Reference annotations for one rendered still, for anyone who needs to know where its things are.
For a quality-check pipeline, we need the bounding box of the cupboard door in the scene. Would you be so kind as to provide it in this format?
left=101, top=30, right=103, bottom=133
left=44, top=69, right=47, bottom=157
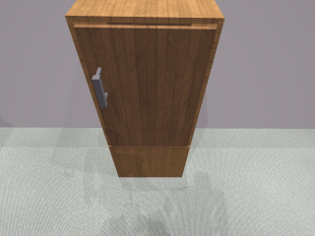
left=74, top=24, right=217, bottom=147

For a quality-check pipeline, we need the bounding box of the handle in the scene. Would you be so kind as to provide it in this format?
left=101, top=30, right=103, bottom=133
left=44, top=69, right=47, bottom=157
left=92, top=67, right=108, bottom=108

